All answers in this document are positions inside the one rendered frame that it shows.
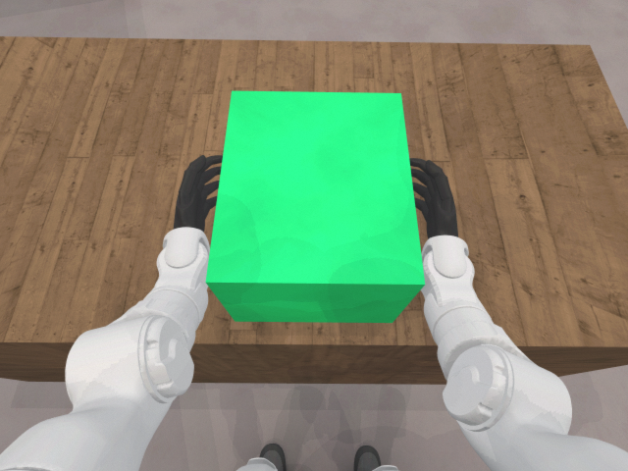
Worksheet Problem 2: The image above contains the robot left upper arm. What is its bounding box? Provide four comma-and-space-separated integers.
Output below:
0, 315, 194, 471

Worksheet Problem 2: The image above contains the right robot forearm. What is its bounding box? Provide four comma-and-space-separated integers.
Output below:
421, 235, 538, 380

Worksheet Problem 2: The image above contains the left robot forearm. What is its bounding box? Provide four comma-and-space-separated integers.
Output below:
65, 227, 210, 402

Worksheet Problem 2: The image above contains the pedestal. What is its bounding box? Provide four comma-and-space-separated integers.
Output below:
0, 36, 628, 385

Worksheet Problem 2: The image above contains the right robot hand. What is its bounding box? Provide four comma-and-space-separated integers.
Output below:
409, 158, 458, 239

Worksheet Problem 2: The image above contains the robot right upper arm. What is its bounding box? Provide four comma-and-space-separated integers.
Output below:
443, 345, 628, 471

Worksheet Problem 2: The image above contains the robot left shin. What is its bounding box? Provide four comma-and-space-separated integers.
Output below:
247, 457, 277, 469

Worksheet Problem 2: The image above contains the left robot hand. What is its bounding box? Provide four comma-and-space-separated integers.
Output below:
174, 155, 223, 232

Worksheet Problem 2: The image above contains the robot left foot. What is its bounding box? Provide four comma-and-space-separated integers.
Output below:
260, 444, 287, 471

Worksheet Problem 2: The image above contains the carton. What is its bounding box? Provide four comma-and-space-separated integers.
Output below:
206, 91, 425, 323

